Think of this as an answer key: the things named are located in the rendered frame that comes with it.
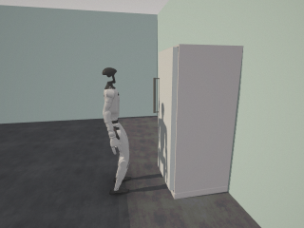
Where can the robot head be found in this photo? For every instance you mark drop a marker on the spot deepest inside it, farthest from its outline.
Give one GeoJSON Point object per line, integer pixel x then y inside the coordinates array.
{"type": "Point", "coordinates": [109, 71]}

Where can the robot right forearm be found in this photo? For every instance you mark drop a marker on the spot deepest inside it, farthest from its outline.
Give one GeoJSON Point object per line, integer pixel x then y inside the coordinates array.
{"type": "Point", "coordinates": [108, 123]}

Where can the robot left foot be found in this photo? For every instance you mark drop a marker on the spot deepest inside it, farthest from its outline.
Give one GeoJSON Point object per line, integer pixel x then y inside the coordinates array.
{"type": "Point", "coordinates": [126, 178]}

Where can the handle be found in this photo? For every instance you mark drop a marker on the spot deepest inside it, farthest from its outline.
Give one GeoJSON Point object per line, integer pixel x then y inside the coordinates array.
{"type": "Point", "coordinates": [154, 95]}

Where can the right robot upper arm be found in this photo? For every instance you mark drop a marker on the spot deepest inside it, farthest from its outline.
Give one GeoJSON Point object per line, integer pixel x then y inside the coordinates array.
{"type": "Point", "coordinates": [109, 96]}

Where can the fridge door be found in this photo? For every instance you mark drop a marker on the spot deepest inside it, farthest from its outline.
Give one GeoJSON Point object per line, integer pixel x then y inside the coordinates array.
{"type": "Point", "coordinates": [167, 107]}

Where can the robot right hand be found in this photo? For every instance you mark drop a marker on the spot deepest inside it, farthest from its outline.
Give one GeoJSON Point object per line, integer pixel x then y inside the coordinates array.
{"type": "Point", "coordinates": [114, 142]}

